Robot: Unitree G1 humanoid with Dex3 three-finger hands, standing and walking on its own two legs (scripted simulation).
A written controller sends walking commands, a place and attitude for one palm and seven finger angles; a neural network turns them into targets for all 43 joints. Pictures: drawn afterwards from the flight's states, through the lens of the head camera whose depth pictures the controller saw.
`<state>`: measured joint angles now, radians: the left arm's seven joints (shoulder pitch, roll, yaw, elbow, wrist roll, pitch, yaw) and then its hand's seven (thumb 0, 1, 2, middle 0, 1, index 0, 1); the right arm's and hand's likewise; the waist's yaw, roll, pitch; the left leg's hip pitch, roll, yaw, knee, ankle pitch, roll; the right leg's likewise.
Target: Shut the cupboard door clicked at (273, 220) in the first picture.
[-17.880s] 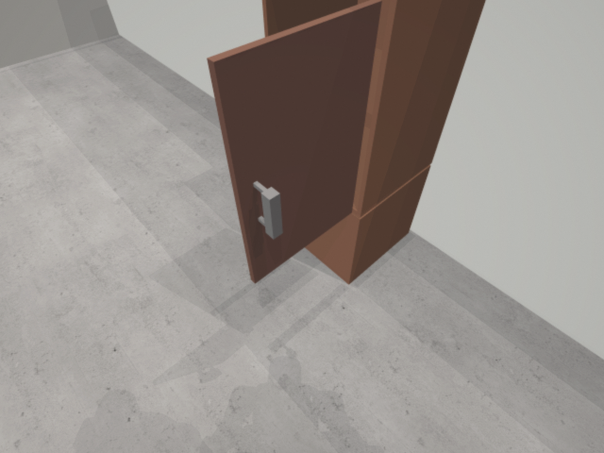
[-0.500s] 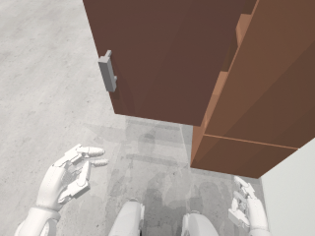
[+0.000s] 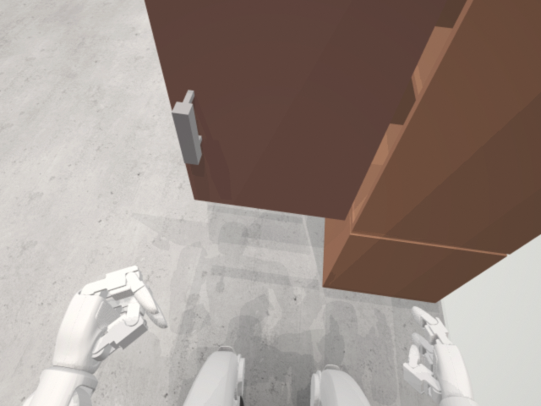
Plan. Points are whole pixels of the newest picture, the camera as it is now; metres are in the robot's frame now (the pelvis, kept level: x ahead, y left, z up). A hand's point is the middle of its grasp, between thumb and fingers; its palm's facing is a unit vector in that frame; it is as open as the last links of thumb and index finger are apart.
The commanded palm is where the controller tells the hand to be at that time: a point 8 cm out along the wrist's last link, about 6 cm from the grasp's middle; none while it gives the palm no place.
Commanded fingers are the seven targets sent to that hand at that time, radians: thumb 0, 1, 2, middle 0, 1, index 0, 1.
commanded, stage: raise the hand and make a fist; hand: left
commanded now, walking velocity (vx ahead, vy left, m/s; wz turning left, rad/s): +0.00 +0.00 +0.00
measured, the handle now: (191, 127) +0.55 +0.19 +0.05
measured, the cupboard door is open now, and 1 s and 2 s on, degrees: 90 90 89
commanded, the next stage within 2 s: bring the fist close to the handle in 0.78 s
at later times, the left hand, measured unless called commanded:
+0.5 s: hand (140, 315) +0.22 +0.19 +0.05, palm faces -0.07 -1.00 -0.03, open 3.1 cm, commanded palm +0.20 +0.24 +0.05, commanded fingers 0.00 0.90 0.90 -1.30 -1.50 -1.30 -1.50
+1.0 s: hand (157, 308) +0.23 +0.17 +0.05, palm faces -0.07 -1.00 -0.05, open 3.1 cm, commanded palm +0.24 +0.22 +0.05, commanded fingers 0.00 0.90 0.90 -1.30 -1.50 -1.30 -1.50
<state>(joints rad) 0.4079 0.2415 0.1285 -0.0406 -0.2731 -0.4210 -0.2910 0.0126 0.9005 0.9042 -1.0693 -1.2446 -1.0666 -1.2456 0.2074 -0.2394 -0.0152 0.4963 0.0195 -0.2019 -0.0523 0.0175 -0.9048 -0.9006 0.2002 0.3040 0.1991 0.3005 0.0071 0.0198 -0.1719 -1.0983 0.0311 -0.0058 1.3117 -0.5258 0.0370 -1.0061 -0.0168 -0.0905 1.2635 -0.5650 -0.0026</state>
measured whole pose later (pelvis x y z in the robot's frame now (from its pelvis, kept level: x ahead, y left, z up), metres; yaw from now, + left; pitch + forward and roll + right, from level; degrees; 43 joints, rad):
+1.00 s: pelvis +0.00 -0.02 +0.00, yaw +0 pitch +18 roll -3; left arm 0.33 0.26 0.14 0.01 -0.28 -0.41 -0.31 0.01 0.90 0.90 -1.30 -1.50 -1.30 -1.50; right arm 0.23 -0.24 0.02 0.49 0.03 -0.17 -0.06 0.02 -0.90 -0.90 0.20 0.30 0.20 0.30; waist 0.01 0.04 -0.19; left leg -1.11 0.04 -0.03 1.33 -0.54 0.01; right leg -1.02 0.00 -0.11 1.28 -0.58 -0.03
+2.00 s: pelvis +0.01 -0.01 +0.00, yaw -2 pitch +24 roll -3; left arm -0.70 0.41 0.35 1.00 -0.16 -0.46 -0.31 0.01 0.89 0.91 -1.30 -1.50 -1.30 -1.50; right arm 0.30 -0.26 0.01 0.65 0.01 -0.03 -0.02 0.01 -0.91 -0.90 0.20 0.30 0.20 0.30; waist -0.11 0.03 -0.16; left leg -1.20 0.05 0.01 1.29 -0.51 0.02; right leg -1.14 0.01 -0.07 1.26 -0.54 -0.02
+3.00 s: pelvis -0.01 -0.01 -0.01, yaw -2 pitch +26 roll -5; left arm -0.97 0.55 0.29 1.21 -0.12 -0.42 -0.40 0.04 0.96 1.00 -1.30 -1.50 -1.30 -1.50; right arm 0.32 -0.27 0.04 0.68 0.01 -0.03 -0.02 0.01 -0.91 -0.90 0.20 0.30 0.20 0.30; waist -0.17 0.04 -0.14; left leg -1.31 0.05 -0.03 1.34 -0.50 0.02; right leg -1.21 0.01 -0.10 1.28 -0.53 -0.02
